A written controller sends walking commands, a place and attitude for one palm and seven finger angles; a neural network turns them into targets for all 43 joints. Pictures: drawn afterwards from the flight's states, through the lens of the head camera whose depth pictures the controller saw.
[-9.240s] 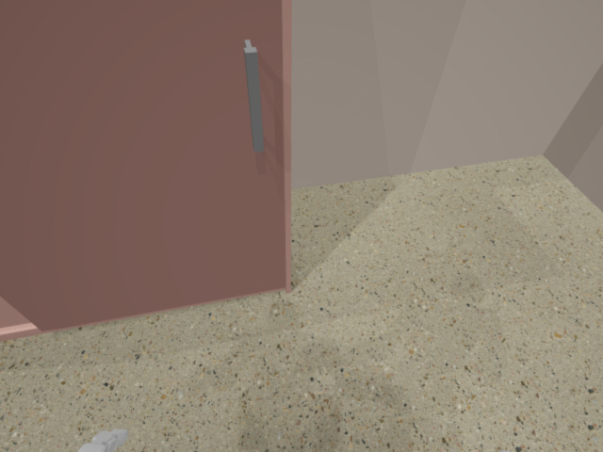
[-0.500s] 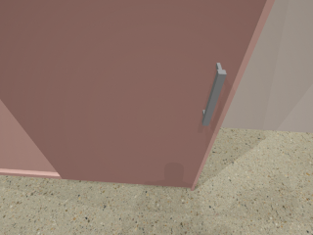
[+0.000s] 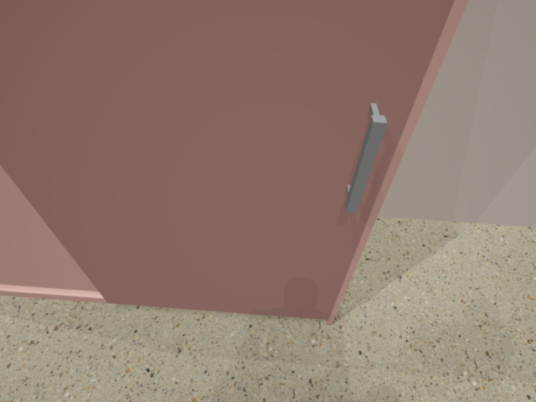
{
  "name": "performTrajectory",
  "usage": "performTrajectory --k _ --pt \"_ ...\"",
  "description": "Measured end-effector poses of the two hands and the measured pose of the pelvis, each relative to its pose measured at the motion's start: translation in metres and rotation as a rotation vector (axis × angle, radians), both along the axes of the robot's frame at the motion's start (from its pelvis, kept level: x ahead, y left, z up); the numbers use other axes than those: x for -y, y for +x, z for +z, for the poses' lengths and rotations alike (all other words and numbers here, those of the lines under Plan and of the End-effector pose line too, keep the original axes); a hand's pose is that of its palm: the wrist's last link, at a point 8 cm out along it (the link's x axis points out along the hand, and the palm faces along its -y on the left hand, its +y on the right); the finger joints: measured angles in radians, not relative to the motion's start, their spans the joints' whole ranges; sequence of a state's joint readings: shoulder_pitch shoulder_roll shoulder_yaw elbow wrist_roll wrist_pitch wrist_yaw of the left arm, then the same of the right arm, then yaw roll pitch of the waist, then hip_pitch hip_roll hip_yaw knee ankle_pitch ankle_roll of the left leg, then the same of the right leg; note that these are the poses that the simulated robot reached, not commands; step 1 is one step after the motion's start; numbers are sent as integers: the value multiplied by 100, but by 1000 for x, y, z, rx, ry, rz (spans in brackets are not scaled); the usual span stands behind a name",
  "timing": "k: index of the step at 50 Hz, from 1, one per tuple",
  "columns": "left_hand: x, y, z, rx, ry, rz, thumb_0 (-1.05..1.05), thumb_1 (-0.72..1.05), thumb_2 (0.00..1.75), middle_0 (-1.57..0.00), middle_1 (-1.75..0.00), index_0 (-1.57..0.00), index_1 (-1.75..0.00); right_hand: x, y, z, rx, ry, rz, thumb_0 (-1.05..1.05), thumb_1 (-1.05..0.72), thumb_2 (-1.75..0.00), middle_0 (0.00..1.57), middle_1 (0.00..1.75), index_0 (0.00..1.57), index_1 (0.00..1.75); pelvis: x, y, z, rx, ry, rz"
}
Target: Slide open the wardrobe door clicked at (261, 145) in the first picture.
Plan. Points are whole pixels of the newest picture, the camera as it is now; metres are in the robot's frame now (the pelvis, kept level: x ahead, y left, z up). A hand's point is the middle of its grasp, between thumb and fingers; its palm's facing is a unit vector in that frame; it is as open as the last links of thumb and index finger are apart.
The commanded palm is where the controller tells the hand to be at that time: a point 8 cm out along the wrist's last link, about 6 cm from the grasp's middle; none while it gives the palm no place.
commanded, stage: look again from close up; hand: right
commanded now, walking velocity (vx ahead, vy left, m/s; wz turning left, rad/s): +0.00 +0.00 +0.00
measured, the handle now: (361, 162) +0.52 -0.13 +0.08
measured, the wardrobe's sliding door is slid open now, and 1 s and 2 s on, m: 0.00 0.00 0.00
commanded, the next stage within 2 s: none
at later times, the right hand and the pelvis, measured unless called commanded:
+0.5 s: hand out of the picture -0.04 -0.21 -0.18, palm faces +0.04 +0.98 -0.19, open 7.4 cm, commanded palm none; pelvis -0.03 -0.03 +0.00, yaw -1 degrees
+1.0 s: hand out of the picture -0.06 -0.19 -0.18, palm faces +0.03 +0.99 -0.16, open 7.4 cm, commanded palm none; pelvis -0.03 -0.03 +0.00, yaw -1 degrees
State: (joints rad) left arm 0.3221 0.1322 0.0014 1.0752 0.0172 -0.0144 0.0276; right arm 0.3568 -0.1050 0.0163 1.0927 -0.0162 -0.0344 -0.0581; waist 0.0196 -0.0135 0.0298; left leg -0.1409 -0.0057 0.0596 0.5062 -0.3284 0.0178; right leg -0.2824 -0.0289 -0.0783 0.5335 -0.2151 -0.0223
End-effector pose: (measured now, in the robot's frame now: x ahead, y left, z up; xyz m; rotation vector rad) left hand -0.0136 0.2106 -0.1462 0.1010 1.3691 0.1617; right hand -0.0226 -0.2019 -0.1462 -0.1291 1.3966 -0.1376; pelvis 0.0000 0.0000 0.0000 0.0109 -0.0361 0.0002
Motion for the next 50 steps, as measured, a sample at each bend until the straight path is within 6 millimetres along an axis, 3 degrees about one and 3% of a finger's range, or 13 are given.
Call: performTrajectory --k 11,24,36,50 --pt "1 28 13 127 59 -42 2 93 90 -20 -30 -20 -30 33 13 -3 100 -8 4 0 -91 -90 20 30 20 30 20 -12 -1 8 4 -5" --pt "11 14 17 90 59 -68 1 91 90 -20 -30 -20 -30 57 -24 0 32 -19 -10 0 -90 -90 20 30 20 30 32 -26 2 -9 9 -14" --pt "11 3 15 62 50 -60 1 91 90 -20 -30 -20 -30 53 -53 2 -32 -15 -22 0 -90 -90 20 30 20 30 33 -31 3 -9 7 -11" --pt "11 -10 15 29 42 -39 1 91 90 -20 -30 -20 -30 37 -44 -1 -10 15 -10 0 -90 -90 20 30 20 30 28 -33 4 -12 9 -9"
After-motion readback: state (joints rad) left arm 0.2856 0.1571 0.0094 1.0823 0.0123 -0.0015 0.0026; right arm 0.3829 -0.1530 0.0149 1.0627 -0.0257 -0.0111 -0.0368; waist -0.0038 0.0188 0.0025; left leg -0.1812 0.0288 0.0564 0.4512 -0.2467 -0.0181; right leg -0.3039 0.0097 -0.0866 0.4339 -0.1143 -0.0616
